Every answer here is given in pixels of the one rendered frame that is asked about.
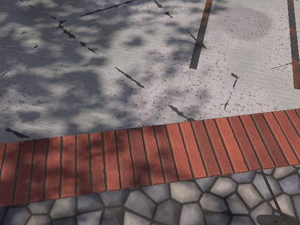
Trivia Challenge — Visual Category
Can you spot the right robot hand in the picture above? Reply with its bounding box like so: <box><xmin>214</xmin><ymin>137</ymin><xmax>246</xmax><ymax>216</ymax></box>
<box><xmin>256</xmin><ymin>214</ymin><xmax>300</xmax><ymax>225</ymax></box>

